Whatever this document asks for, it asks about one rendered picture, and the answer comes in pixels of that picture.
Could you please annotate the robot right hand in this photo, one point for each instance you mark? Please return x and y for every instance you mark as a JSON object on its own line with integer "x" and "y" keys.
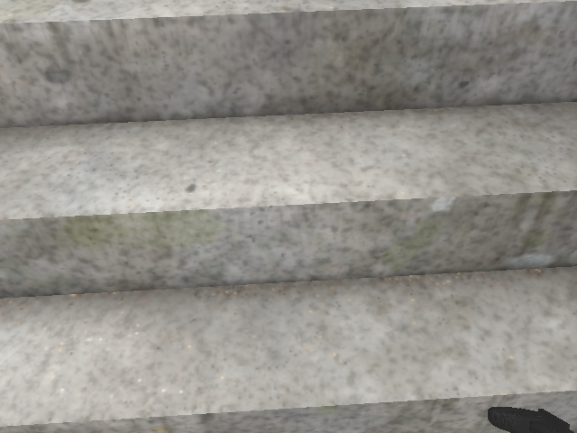
{"x": 516, "y": 420}

